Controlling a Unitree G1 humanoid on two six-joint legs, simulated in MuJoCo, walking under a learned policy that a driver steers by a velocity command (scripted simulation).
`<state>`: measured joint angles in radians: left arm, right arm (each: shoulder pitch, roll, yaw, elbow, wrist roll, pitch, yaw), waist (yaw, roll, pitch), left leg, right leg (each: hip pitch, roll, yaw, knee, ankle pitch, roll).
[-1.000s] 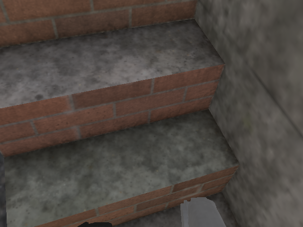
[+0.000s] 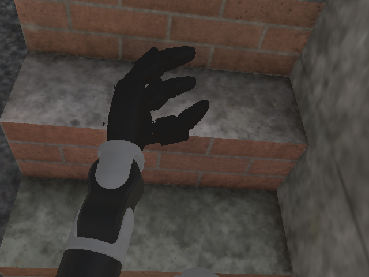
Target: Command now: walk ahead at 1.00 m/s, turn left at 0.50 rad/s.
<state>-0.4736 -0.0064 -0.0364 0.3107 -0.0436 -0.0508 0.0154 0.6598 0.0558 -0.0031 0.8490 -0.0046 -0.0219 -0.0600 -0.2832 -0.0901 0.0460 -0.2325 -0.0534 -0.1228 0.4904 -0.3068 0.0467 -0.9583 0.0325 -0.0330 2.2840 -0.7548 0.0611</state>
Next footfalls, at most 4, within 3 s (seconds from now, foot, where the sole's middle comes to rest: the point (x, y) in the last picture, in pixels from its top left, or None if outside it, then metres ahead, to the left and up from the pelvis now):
0.30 right None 0.14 -0.17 -0.56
0.76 left None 0.05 0.13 -0.57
1.26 left None -0.03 0.11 -0.78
1.48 right None -0.23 -0.14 -0.78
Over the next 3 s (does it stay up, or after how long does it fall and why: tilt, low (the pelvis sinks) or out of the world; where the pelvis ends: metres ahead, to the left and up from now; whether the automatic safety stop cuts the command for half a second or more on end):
stays up -0.02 0.08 -0.02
